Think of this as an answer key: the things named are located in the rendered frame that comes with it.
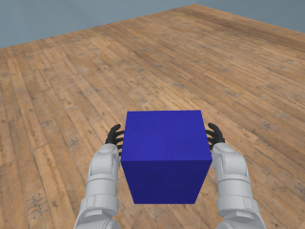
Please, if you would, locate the robot right hand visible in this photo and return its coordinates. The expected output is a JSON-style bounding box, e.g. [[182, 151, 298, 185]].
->
[[205, 122, 225, 154]]

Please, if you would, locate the carton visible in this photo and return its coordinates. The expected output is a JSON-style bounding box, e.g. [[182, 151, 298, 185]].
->
[[120, 110, 213, 204]]

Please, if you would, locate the left robot forearm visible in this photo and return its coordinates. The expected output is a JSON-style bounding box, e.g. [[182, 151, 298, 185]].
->
[[73, 143, 120, 229]]

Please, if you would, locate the left robot upper arm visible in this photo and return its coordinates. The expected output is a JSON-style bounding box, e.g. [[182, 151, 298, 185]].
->
[[75, 219, 122, 229]]

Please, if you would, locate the robot left hand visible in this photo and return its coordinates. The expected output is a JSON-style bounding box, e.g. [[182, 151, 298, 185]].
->
[[105, 124, 125, 156]]

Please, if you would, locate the right robot upper arm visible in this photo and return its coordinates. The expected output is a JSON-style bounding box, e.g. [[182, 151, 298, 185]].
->
[[216, 219, 262, 229]]

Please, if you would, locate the right robot forearm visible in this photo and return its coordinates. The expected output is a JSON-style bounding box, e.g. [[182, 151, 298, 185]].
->
[[211, 142, 267, 229]]

